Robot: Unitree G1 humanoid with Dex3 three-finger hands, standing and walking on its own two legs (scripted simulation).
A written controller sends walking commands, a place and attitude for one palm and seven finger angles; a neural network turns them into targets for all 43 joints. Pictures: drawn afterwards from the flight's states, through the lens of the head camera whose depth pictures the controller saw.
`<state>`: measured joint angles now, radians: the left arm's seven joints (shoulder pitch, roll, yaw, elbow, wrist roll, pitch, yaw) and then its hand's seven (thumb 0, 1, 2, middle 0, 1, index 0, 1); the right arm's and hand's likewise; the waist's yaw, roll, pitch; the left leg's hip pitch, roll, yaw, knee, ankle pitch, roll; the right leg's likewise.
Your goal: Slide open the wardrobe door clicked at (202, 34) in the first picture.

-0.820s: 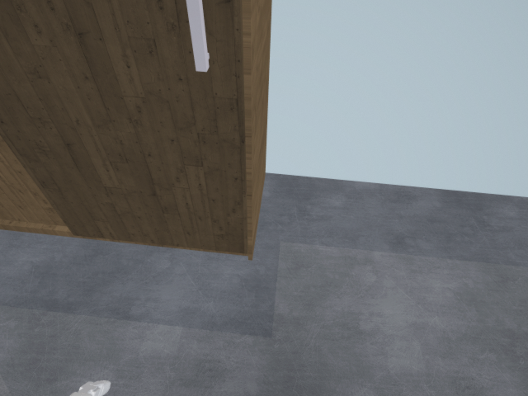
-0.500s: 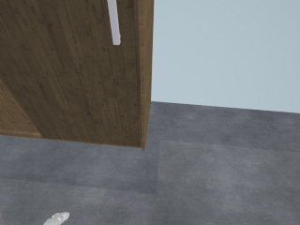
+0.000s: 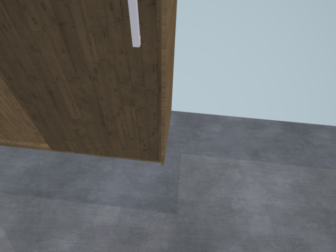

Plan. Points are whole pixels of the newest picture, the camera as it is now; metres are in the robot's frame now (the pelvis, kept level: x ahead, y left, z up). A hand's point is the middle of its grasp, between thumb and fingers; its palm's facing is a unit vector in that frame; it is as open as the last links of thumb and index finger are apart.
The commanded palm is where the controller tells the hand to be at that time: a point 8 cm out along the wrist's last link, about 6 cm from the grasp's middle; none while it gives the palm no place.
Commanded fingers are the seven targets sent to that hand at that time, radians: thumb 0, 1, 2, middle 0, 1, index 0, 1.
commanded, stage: look at it before walking up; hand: right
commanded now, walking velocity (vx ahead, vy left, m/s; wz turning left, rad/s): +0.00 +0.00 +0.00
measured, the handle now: (134, 4) +0.78 +0.16 +0.25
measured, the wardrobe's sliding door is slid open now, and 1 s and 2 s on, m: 0.00 0.00 0.00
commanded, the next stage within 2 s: walk to a spot facing it in 0.62 s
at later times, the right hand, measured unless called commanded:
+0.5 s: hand out of the picture +0.08 -0.24 -0.15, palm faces -0.03 +0.94 -0.34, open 7.4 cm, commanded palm none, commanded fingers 0.00 -0.90 -0.90 0.20 0.30 0.20 0.30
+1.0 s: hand out of the picture +0.07 -0.21 -0.17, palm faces -0.09 +0.95 -0.30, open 7.4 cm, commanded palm none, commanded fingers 0.00 -0.90 -0.90 0.20 0.30 0.20 0.30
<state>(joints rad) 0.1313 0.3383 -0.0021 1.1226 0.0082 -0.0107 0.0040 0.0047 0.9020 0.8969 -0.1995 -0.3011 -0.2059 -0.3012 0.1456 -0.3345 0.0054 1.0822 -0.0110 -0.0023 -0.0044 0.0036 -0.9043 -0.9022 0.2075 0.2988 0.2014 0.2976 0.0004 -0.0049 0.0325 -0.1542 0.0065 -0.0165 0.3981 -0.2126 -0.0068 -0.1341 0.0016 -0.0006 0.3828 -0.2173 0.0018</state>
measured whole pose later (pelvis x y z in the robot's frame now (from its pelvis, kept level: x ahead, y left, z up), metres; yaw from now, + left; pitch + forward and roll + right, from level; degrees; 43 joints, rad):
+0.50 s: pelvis +0.00 +0.00 +0.00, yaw +0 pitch -2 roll +0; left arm 0.11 0.34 0.00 1.12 0.01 -0.02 0.01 0.00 0.90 0.90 -0.20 -0.30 -0.21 -0.30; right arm 0.14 -0.33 0.00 1.08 -0.01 0.00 0.00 0.00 -0.90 -0.90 0.21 0.30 0.20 0.30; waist 0.00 0.00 0.03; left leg -0.15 0.00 -0.02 0.38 -0.21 0.00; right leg -0.12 0.00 0.00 0.36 -0.21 0.01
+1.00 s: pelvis -0.01 +0.01 -0.01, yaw +6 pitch -1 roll -1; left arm 0.13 0.26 0.02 1.01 0.01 0.01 0.03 0.00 0.90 0.90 -0.20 -0.30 -0.20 -0.30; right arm 0.20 -0.28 -0.03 0.99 -0.02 0.06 0.00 0.00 -0.91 -0.90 0.21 0.30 0.20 0.30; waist -0.02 0.01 0.06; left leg -0.29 -0.04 -0.11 0.59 -0.27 0.00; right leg -0.20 -0.04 -0.10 0.52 -0.30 0.02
